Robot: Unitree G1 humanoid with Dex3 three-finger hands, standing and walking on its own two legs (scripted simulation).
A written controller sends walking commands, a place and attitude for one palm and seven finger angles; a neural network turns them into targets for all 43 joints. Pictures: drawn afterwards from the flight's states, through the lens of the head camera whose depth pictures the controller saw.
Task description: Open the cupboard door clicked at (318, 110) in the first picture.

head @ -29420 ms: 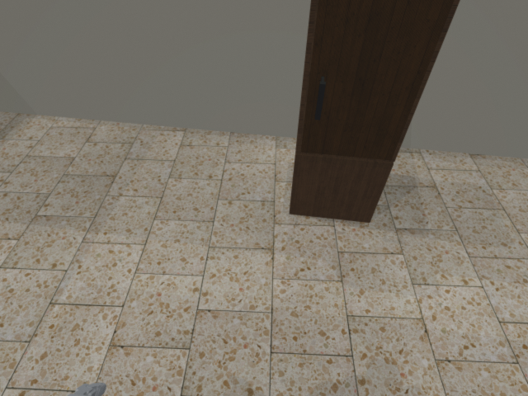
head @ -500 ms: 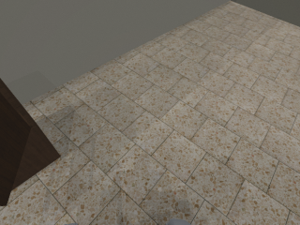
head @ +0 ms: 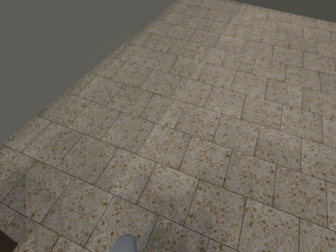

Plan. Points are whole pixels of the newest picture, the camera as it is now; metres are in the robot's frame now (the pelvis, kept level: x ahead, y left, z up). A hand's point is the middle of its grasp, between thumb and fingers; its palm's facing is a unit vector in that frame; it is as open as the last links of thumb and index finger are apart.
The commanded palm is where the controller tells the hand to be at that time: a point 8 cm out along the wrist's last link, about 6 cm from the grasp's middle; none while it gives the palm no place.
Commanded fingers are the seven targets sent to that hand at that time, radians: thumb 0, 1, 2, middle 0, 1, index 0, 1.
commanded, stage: walk to a spot facing it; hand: left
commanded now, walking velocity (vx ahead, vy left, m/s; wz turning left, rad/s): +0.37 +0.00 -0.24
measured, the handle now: out of the picture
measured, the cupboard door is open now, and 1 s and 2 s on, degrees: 53 53 53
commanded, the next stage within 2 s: turn to face it in 0.78 s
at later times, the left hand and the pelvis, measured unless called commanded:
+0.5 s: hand (120, 177) +0.35 +0.16 -0.16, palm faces -0.18 -0.97 -0.18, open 7.4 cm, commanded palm none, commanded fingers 0.00 0.90 0.90 -0.20 -0.30 -0.20 -0.30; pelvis +0.24 +0.00 +0.00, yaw -10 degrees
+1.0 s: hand (144, 150) +0.48 +0.10 -0.20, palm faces -0.10 -0.98 -0.17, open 7.3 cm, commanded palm none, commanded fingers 0.00 0.90 0.90 -0.20 -0.30 -0.20 -0.30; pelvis +0.48 -0.07 -0.02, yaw -9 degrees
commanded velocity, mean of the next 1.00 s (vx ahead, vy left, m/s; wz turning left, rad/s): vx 0.29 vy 0.00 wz -0.04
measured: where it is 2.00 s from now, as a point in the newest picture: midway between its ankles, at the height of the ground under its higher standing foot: (194, 175)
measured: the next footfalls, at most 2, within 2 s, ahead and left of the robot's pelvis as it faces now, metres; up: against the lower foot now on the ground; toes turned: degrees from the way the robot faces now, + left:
left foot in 0.18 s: +0.23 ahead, +0.14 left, +0.00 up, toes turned +2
right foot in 0.58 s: +0.36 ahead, -0.15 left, +0.00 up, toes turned -18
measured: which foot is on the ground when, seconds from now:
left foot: up 0.00-0.16, down 0.18-0.58, up 0.60-0.96, down 0.98-1.00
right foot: down 0.00-0.18, up 0.20-0.56, down 0.58-0.98, up 1.00-1.00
